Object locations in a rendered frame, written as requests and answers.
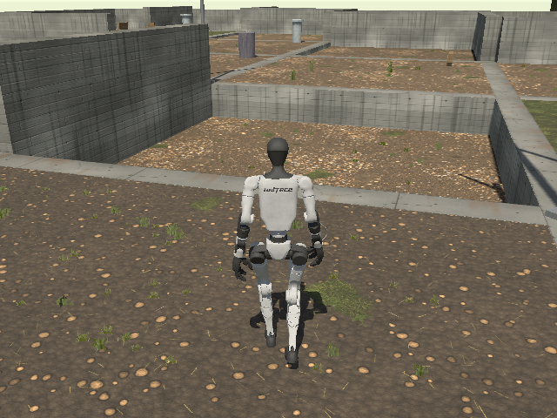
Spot robot head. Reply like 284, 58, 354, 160
263, 138, 293, 179

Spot robot left foot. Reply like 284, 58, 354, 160
265, 327, 277, 347

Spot robot left forearm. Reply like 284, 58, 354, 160
233, 213, 250, 258

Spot robot right upper arm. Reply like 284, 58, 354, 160
296, 175, 318, 223

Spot left robot hand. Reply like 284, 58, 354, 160
232, 256, 253, 281

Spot robot right forearm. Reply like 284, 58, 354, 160
308, 210, 323, 248

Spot right robot hand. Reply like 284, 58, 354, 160
307, 245, 324, 266

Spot robot left upper arm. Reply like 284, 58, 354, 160
240, 175, 260, 226

